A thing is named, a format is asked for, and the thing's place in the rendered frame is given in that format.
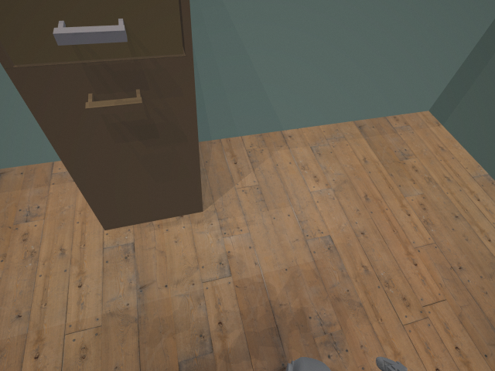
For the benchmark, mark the cabinet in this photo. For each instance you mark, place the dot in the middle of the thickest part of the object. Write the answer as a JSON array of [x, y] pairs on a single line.
[[132, 167]]

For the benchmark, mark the drawer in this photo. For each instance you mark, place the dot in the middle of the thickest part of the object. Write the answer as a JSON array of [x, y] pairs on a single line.
[[153, 28]]

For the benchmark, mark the handle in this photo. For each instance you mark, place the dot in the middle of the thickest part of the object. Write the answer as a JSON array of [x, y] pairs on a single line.
[[89, 34], [114, 106]]

